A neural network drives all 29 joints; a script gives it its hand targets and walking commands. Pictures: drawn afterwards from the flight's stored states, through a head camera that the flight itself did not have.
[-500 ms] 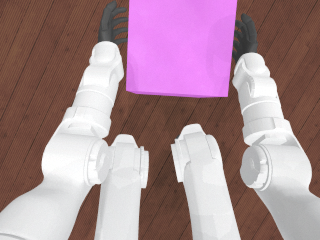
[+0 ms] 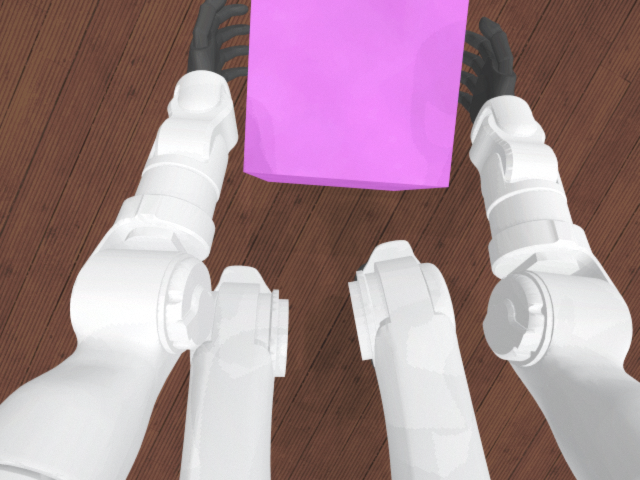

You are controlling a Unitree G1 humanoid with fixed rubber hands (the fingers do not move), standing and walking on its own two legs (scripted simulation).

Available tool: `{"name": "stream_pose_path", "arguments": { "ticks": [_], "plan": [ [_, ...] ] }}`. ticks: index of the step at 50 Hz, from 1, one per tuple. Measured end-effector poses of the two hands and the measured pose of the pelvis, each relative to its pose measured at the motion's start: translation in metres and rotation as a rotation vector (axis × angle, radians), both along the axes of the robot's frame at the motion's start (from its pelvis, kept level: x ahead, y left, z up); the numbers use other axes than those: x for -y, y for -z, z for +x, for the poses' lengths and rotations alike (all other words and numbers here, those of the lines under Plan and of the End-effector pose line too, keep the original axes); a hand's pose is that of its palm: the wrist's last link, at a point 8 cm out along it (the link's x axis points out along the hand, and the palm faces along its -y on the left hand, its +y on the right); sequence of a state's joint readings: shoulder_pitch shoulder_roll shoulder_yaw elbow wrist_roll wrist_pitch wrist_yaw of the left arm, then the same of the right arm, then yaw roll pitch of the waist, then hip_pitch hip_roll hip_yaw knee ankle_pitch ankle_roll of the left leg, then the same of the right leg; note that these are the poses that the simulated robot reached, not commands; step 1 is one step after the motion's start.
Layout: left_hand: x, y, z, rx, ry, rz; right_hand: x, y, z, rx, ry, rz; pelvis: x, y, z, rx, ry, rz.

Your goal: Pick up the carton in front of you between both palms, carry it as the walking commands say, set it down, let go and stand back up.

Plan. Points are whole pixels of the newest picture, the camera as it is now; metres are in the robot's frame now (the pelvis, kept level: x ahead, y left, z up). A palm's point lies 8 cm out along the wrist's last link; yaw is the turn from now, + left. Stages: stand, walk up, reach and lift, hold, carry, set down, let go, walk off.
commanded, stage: set down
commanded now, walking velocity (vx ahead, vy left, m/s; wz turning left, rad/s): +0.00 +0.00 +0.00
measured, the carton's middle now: (343, 106) +0.50 -0.08 -0.25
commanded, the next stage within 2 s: let go in 1.88 s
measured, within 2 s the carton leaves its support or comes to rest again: neither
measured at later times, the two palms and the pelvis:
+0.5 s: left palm (207, 75) +0.53 +0.07 -0.16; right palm (490, 97) +0.47 -0.24 -0.17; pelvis -0.01 +0.00 -0.01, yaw +0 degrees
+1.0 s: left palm (175, 68) +0.53 +0.09 -0.14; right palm (544, 82) +0.47 -0.28 -0.14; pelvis +0.00 -0.01 +0.00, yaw -1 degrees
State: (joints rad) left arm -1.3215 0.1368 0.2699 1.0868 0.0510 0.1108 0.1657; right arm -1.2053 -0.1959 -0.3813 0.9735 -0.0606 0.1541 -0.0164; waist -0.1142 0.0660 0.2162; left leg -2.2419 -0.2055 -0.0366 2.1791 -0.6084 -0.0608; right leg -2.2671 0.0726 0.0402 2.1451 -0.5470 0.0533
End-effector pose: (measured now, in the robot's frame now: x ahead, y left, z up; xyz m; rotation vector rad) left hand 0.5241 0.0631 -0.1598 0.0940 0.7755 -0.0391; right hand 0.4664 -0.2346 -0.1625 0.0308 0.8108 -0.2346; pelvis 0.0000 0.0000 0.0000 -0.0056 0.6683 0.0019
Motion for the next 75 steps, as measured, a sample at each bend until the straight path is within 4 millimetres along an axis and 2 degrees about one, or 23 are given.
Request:
{"name": "stream_pose_path", "arguments": {
  "ticks": [20,26,33,37,39,44,48,58,63,70,75],
  "plan": [
    [-0.002,0.003,0.001,0.014,0.064,-0.010,0.004,0.005,0.000,0.022,-0.025,0.019,-0.001,0.006,-0.007,0.036,0.001,0.002],
    [-0.004,0.006,0.003,0.043,0.091,-0.001,0.006,0.012,0.004,0.027,-0.049,-0.009,0.001,0.010,-0.009,0.060,0.002,0.008],
    [-0.034,0.032,-0.003,0.002,0.042,0.057,0.033,0.041,-0.011,-0.022,0.048,-0.041,0.006,0.013,-0.007,0.076,0.000,0.015],
    [-0.042,0.046,-0.005,0.004,0.022,0.039,0.049,0.044,-0.014,-0.008,0.063,-0.067,0.010,0.014,-0.005,0.067,0.004,0.014],
    [-0.042,0.046,-0.003,0.020,0.031,0.037,0.053,0.041,-0.010,0.018,0.064,-0.066,0.011,0.015,-0.005,0.061,0.008,0.011],
    [-0.041,0.016,0.011,0.125,0.018,0.027,0.052,0.017,0.008,0.124,0.053,-0.057,0.012,0.016,-0.004,0.053,0.012,0.017],
    [-0.032,-0.007,0.006,0.127,0.018,0.031,0.045,-0.010,0.009,0.157,0.048,-0.033,0.012,0.006,-0.004,0.049,0.021,0.021],
    [-0.021,-0.083,0.001,0.119,0.019,0.033,0.053,-0.086,-0.008,0.139,0.074,-0.044,0.008,-0.048,-0.003,-0.029,0.032,0.023],
    [-0.023,-0.114,0.006,0.127,0.017,0.041,0.056,-0.113,-0.011,0.136,0.083,-0.043,0.006,-0.073,0.001,-0.076,0.036,0.023],
    [-0.031,-0.146,0.011,0.132,0.010,0.054,0.060,-0.144,-0.006,0.146,0.070,-0.040,0.006,-0.101,0.010,-0.115,0.039,0.026],
    [-0.031,-0.175,0.008,0.152,0.009,0.038,0.060,-0.173,-0.005,0.160,0.043,-0.048,0.008,-0.125,0.018,-0.126,0.040,0.034]
  ]
}}
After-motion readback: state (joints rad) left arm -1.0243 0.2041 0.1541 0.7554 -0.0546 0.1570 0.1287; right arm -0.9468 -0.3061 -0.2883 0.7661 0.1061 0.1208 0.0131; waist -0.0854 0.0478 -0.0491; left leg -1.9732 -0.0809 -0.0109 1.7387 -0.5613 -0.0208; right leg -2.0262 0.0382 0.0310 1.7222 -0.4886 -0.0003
